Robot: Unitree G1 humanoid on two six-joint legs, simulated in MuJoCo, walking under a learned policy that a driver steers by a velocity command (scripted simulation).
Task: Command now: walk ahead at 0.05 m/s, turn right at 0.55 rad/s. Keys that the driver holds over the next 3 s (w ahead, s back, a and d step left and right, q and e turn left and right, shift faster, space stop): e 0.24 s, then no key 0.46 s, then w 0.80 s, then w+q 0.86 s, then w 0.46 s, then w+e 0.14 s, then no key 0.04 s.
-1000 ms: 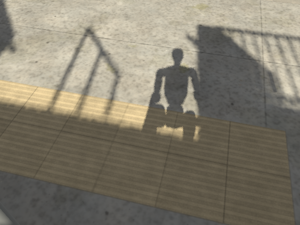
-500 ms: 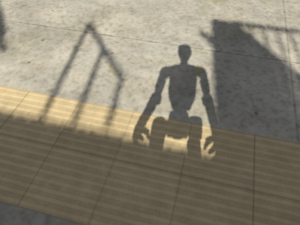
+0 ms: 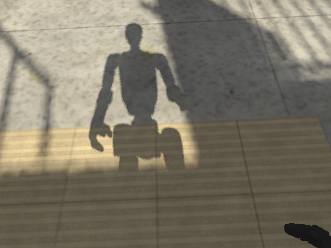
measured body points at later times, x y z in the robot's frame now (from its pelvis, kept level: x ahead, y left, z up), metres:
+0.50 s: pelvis +0.08 +0.01 -0.01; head +0.10 +0.00 +0.44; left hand +0.30 +0.21 -0.10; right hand +0.16 -0.26 -0.12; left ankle +0.11 +0.16 -0.73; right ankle +0.07 -0.10 -0.73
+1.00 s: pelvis +0.16 +0.02 -0.01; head +0.18 +0.03 +0.44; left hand +0.34 +0.24 -0.13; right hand +0.20 -0.27 -0.11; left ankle +0.14 +0.13 -0.73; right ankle +0.06 -0.10 -0.72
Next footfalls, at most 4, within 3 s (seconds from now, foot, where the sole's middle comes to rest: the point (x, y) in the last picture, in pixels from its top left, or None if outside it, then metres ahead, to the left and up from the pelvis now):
0.10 left None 0.15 0.15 -0.77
0.44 right None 0.10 -0.11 -0.77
1.40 right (225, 236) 0.49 -0.16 -0.77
1.92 left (170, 164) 0.81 0.06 -0.77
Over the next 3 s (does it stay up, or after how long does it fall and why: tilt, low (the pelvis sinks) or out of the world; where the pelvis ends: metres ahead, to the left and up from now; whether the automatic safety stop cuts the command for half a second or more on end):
stays up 1.19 0.09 0.00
